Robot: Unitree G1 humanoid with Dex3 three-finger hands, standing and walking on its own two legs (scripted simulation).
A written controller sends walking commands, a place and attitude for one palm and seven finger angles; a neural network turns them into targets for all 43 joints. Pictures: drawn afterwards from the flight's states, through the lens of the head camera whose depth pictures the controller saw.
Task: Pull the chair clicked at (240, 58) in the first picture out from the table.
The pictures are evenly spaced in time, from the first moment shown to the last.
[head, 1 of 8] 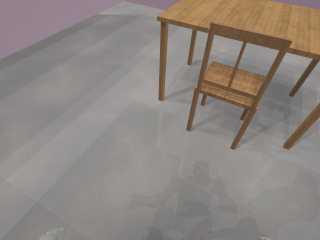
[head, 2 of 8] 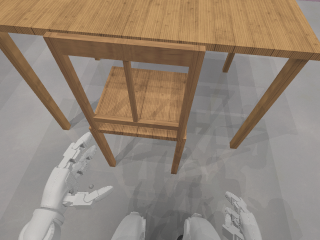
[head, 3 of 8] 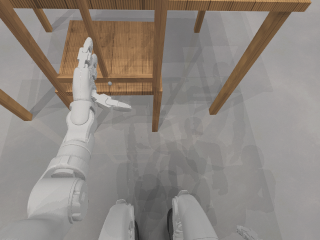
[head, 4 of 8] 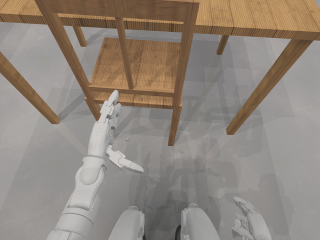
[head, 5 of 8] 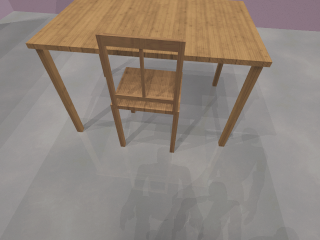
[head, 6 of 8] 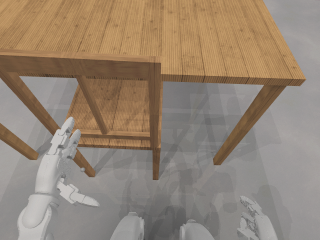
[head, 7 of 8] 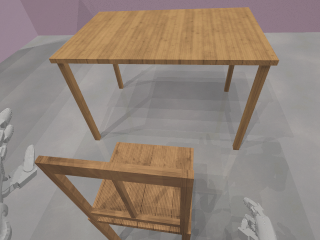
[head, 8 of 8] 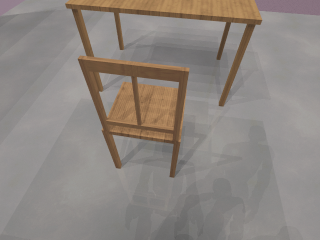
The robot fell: no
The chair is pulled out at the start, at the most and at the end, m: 0.00 0.50 0.50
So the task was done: yes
